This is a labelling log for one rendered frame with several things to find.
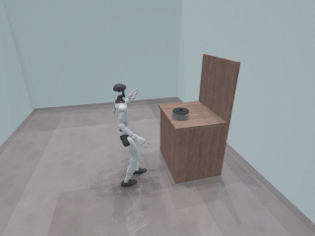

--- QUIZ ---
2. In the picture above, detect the pot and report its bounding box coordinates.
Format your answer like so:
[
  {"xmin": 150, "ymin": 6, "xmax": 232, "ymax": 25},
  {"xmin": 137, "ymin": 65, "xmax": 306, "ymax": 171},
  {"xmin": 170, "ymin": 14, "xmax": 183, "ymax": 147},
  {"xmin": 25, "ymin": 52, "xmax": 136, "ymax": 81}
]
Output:
[{"xmin": 171, "ymin": 110, "xmax": 189, "ymax": 121}]

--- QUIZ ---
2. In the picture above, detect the lid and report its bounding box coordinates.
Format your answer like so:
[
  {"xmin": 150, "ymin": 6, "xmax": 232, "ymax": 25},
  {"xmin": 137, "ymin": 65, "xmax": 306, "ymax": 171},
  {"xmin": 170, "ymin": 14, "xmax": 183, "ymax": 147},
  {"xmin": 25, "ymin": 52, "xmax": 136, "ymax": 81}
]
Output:
[{"xmin": 172, "ymin": 107, "xmax": 189, "ymax": 115}]

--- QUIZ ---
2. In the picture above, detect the table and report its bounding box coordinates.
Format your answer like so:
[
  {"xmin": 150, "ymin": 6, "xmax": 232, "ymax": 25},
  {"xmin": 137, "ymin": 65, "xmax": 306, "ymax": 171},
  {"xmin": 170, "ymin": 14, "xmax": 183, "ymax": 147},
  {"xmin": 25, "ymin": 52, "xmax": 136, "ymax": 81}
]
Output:
[{"xmin": 158, "ymin": 54, "xmax": 241, "ymax": 184}]

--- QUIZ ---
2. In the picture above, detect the robot left foot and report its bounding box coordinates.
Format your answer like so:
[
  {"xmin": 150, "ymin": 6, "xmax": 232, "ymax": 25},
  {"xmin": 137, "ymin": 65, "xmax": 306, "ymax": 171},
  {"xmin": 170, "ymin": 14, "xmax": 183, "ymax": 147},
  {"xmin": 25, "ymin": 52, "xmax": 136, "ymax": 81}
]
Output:
[{"xmin": 133, "ymin": 168, "xmax": 147, "ymax": 175}]

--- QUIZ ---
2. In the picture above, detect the right robot hand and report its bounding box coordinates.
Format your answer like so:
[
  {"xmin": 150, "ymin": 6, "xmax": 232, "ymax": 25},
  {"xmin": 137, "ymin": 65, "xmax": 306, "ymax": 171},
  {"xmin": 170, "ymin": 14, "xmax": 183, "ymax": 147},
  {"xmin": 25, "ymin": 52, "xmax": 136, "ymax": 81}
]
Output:
[{"xmin": 136, "ymin": 137, "xmax": 151, "ymax": 148}]

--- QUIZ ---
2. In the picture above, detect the robot right forearm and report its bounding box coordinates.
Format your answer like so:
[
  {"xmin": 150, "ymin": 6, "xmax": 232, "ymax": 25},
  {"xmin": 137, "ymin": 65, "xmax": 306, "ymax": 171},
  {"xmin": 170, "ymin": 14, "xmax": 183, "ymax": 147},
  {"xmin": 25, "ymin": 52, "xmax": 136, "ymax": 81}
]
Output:
[{"xmin": 119, "ymin": 124, "xmax": 139, "ymax": 141}]

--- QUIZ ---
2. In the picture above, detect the left robot hand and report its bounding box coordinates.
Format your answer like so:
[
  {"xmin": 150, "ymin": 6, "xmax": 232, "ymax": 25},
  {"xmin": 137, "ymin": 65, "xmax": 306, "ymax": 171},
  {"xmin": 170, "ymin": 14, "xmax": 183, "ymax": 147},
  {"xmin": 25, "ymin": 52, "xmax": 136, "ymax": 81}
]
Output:
[{"xmin": 127, "ymin": 89, "xmax": 139, "ymax": 100}]

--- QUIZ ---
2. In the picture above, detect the robot torso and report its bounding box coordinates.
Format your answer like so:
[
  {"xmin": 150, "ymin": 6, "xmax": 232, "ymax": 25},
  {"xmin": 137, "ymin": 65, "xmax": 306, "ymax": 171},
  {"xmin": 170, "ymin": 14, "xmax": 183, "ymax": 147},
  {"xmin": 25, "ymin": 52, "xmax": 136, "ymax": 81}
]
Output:
[{"xmin": 114, "ymin": 101, "xmax": 129, "ymax": 141}]

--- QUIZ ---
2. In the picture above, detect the robot right upper arm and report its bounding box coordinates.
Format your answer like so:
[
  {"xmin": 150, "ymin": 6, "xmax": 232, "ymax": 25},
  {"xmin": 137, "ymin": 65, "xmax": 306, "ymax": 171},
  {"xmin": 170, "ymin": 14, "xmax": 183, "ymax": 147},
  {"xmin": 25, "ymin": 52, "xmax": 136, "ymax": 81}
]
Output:
[{"xmin": 117, "ymin": 103, "xmax": 126, "ymax": 129}]

